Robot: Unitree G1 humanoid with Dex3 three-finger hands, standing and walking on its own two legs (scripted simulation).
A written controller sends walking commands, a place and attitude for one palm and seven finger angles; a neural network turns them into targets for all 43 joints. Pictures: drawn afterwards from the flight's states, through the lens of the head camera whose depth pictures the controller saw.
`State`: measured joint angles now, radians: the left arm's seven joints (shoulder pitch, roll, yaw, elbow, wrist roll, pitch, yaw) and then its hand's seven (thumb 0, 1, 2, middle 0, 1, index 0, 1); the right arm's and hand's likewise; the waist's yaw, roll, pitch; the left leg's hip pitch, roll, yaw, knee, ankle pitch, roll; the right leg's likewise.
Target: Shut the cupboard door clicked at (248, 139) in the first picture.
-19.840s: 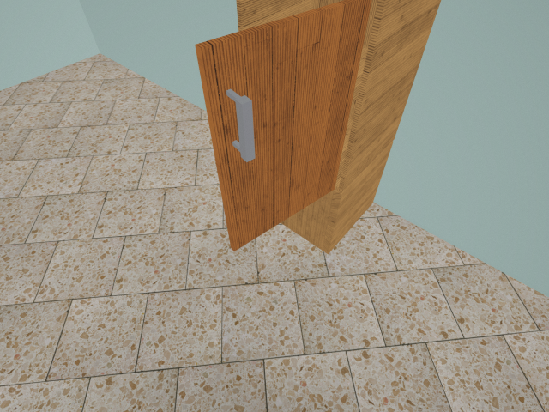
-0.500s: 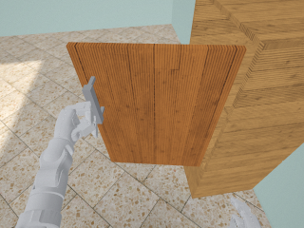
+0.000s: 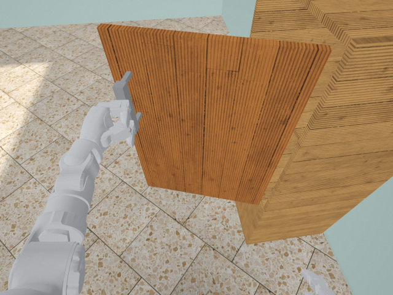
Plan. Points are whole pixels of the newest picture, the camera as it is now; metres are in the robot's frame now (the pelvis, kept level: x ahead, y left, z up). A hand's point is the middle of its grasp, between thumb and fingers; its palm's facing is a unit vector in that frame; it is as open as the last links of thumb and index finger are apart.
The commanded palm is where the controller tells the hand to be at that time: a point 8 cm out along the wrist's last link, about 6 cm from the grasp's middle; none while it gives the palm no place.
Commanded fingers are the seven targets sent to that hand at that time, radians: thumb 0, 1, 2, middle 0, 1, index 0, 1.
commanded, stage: push the door shut along its arc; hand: left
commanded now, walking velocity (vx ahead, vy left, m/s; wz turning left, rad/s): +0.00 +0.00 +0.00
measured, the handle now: (130, 103) +0.49 +0.17 +0.11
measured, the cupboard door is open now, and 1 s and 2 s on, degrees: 71 58 48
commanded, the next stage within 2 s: pull the fist back off the door in 1.30 s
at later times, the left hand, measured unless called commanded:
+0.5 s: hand (148, 110) +0.47 +0.12 +0.11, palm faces -0.31 -0.95 -0.03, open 3.5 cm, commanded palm +0.48 +0.16 +0.12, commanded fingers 0.00 0.90 0.90 -1.30 -1.50 -1.30 -1.50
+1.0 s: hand (173, 93) +0.53 +0.07 +0.12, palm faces -0.41 -0.91 +0.00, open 2.9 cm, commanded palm +0.54 +0.12 +0.12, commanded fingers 0.00 0.90 0.90 -1.30 -1.50 -1.30 -1.50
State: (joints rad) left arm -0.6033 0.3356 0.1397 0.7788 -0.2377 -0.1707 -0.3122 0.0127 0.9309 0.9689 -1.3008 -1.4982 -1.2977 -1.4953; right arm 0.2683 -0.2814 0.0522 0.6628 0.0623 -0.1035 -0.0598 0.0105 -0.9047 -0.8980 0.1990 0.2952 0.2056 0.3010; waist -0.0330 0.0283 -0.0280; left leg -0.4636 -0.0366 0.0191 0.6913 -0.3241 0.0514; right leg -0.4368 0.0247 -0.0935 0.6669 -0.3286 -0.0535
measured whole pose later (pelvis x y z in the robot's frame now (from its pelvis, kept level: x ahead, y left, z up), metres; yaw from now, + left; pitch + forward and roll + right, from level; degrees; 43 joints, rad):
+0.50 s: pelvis +0.00 +0.01 -0.01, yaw +0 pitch +11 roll -1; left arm -0.93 0.38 0.10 1.13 -0.22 -0.25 -0.39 0.02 1.02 1.04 -1.30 -1.50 -1.30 -1.50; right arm 0.35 -0.30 0.04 0.73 0.04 -0.11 -0.04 0.01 -0.90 -0.90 0.20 0.30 0.21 0.30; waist -0.10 0.03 -0.05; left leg -0.62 -0.05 0.03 0.77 -0.35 0.07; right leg -0.59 0.01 -0.09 0.74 -0.35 -0.04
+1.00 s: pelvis +0.01 +0.00 -0.02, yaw -3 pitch +16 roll -1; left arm -1.09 0.46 0.22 1.25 -0.16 -0.24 -0.46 0.00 0.85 0.90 -1.30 -1.50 -1.29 -1.50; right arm 0.40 -0.30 0.03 0.70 0.02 -0.06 -0.04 0.01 -0.90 -0.90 0.20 0.30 0.21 0.30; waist -0.19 0.04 -0.06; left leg -0.72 -0.01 0.05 0.82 -0.39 0.05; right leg -0.70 0.05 -0.07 0.78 -0.37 -0.05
